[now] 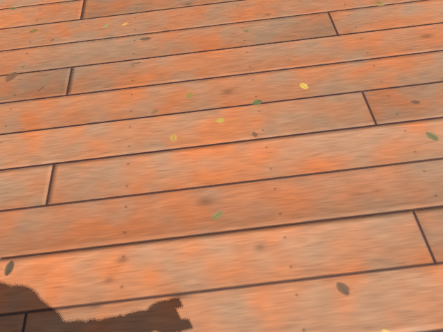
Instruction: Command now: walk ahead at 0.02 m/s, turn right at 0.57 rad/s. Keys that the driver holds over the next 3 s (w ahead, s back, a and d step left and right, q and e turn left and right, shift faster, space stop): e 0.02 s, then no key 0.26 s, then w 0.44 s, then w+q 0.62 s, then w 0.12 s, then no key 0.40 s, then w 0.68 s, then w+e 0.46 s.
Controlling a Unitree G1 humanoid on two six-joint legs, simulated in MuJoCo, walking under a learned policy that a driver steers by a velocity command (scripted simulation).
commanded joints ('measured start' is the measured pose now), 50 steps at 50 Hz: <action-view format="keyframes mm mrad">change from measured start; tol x16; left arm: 1 -25 165 42 -81 -2 -12 17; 25 -141 25 -7 -51 -15 -75 -21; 33 272 269 65 60 -12 -72 -10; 50 196 128 21 115 -9 -110 -2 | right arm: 1 12 -70 -19 -55 5 -13 -5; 30 191 -133 -11 21 39 -54 33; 50 -122 -1 44 -150 29 -87 101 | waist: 1 -24 -145 -188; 13 -31 -159 -130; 16 29 209 -138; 31 39 83 -80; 33 100 -317 -149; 50 63 -88 70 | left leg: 1 -63 -2 -58 -48 71 -9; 11 194 -3 -25 -455 104 0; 15 486 234 -245 -744 509 134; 17 335 279 -374 -869 -26 261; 19 380 290 -433 -938 -202 266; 23 509 252 -349 -935 -57 248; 30 258 187 -187 -834 93 221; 35 -345 70 -74 40 -37 106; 50 -133 44 10 -500 513 101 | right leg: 1 231 -230 259 -122 467 -180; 13 92 -168 295 -55 202 -112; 16 -51 28 62 132 -290 44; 22 -332 -42 18 397 -252 63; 31 338 -11 -69 -56 -10 13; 33 578 -381 524 -249 -305 -178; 35 479 -385 566 -303 -443 -225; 41 341 -244 132 -366 135 -134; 50 365 -272 -116 -373 293 -92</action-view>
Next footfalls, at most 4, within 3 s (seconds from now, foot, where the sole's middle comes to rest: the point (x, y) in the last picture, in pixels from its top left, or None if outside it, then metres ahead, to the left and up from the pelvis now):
0.28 left None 0.07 0.15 -0.78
0.64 right None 0.11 -0.12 -0.78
1.12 left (221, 318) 0.47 0.09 -0.78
1.58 right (265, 214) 0.82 -0.05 -0.78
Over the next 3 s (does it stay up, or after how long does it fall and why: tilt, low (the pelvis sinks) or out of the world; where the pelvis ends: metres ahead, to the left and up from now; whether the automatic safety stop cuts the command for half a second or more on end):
stays up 1.09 0.19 0.00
